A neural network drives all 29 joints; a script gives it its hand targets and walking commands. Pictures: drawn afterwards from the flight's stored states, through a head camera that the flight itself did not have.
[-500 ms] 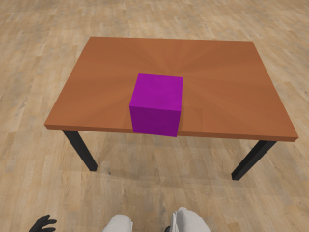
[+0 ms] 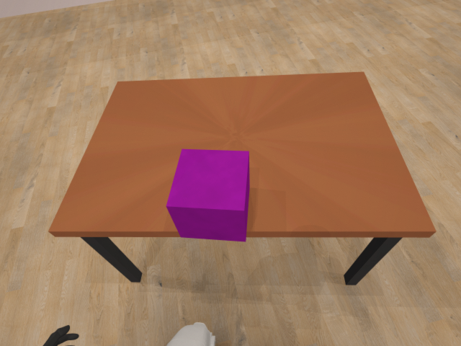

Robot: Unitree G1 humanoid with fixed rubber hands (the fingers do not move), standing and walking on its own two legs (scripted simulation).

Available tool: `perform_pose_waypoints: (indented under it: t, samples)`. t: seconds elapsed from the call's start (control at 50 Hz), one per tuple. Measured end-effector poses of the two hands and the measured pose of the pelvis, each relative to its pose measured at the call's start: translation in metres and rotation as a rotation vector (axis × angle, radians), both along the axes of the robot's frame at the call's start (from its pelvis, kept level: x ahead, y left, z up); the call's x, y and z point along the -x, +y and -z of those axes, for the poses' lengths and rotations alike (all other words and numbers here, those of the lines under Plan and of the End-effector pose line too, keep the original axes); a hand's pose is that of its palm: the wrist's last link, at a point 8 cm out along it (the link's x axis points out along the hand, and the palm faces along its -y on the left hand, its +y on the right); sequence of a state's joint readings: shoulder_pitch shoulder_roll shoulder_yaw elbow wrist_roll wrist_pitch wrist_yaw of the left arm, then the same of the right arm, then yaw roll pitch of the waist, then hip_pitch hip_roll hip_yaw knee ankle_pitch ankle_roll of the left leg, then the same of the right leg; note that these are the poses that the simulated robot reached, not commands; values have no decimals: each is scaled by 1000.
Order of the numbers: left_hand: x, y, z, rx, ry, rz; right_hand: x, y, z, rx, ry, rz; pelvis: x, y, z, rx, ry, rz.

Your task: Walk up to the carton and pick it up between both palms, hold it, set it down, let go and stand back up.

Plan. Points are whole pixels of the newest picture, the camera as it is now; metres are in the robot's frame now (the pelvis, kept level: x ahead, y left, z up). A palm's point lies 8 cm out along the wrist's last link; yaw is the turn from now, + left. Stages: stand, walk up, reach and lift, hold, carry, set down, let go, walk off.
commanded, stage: walk up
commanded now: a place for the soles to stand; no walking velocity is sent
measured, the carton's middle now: (213, 195) +0.46 +0.07 -0.13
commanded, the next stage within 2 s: none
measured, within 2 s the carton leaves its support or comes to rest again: neither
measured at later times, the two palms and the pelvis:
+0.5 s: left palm out of the picture +0.09 +0.37 -0.10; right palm out of the picture +0.13 -0.28 -0.11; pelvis +0.03 +0.04 +0.00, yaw +1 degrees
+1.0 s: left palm out of the picture +0.08 +0.38 -0.10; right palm out of the picture +0.12 -0.27 -0.10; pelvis +0.03 +0.05 +0.00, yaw +1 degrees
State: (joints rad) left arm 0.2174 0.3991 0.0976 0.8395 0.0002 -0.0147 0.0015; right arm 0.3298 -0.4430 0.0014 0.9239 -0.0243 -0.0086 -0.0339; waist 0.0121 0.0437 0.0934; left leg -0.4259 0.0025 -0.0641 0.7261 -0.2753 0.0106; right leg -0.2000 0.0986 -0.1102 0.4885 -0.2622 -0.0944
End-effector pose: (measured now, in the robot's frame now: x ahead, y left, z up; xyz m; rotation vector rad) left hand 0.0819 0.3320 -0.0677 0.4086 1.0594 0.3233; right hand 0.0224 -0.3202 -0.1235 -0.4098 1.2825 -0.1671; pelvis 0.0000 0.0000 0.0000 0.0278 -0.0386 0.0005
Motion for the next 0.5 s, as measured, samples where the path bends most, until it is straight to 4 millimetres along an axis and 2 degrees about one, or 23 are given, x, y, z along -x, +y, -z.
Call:
perform_pose_waypoints:
  t: [0.12, 0.18, 0.36, 0.5]
  samples:
    - [-18, 6, 15, 13, 1, 12, -16, 7, 3, 17, -3, 5, -16, 9, 8, 18, -4, 4]
    - [-22, 9, 18, 23, 7, 9, -31, 13, 1, 17, -24, -2, -20, 13, 8, 17, -1, 1]
    - [-14, 25, 27, 42, 77, -22, -88, 29, -11, 25, -120, -36, -31, 28, 4, 32, 11, -5]
    - [-10, 35, 30, 50, 87, -32, -108, 41, -16, 31, -162, -51, -31, 39, 4, 38, 9, -9]
